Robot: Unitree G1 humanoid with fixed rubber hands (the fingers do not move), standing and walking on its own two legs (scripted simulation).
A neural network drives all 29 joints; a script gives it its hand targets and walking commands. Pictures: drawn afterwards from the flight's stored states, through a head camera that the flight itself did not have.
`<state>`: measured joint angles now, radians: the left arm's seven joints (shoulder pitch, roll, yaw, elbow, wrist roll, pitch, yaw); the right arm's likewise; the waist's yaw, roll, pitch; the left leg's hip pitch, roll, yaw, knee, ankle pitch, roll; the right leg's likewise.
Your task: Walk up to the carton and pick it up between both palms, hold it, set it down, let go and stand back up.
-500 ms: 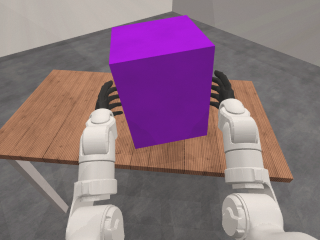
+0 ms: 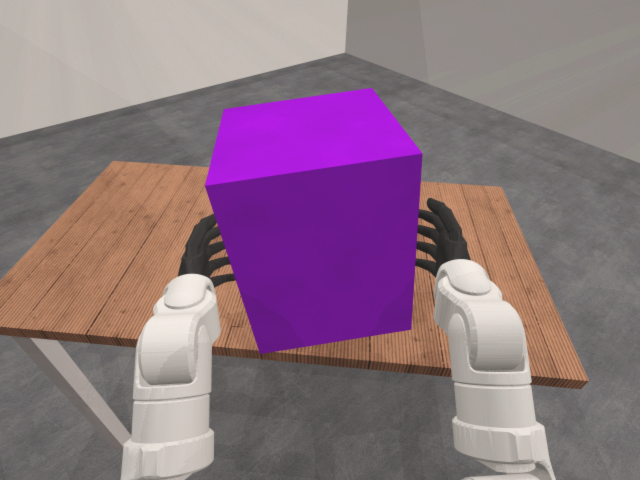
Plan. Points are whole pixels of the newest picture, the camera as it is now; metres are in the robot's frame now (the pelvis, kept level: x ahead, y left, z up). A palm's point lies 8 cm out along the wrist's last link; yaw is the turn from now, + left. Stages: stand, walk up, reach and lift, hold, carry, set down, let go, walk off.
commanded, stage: set down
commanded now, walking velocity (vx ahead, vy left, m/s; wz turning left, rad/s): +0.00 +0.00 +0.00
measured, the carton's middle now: (316, 218) +0.40 +0.03 +0.16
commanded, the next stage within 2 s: none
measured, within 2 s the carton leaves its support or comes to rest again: neither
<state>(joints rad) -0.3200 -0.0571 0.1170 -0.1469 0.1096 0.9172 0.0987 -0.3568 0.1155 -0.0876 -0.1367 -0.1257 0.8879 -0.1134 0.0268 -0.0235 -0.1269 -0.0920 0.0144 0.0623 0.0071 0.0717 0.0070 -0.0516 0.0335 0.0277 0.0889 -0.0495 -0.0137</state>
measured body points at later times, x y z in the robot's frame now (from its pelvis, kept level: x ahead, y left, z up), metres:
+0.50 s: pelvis -0.01 +0.03 +0.00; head -0.05 +0.05 +0.45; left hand +0.33 +0.18 +0.19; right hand +0.35 -0.11 +0.21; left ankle +0.05 +0.12 -0.76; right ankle +0.00 -0.11 -0.76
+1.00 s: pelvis +0.02 +0.00 +0.00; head -0.01 +0.01 +0.45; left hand +0.38 +0.17 +0.16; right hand +0.41 -0.12 +0.18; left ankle +0.05 +0.12 -0.76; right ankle +0.00 -0.11 -0.76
